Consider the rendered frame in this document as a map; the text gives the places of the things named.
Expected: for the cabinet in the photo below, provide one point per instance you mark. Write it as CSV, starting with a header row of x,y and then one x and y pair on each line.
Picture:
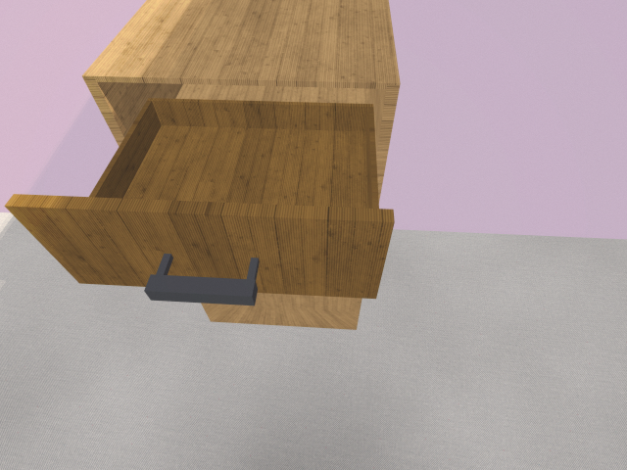
x,y
318,51

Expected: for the drawer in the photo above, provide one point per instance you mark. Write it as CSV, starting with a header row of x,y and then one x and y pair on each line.
x,y
215,183

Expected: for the handle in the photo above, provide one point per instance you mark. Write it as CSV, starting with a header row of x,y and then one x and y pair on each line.
x,y
206,290

